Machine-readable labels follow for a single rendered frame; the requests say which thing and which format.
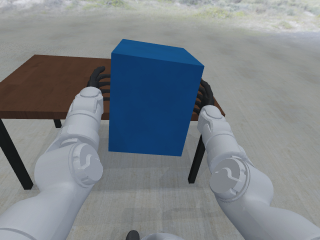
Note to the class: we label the table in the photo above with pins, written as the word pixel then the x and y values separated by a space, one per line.
pixel 44 87

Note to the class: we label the right robot hand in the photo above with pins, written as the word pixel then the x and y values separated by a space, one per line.
pixel 206 98

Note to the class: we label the robot right forearm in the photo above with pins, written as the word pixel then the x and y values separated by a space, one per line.
pixel 218 138

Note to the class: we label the left robot upper arm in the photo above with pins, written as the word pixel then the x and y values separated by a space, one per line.
pixel 64 177

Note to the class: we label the carton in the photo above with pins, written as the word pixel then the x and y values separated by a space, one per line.
pixel 153 90

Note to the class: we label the right robot upper arm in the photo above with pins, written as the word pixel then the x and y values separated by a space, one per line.
pixel 245 194

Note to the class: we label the robot left forearm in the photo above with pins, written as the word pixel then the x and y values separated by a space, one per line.
pixel 82 122

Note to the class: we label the left robot hand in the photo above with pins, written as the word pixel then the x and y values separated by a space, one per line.
pixel 96 77

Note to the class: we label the right robot foot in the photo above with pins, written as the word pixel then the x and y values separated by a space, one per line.
pixel 133 235

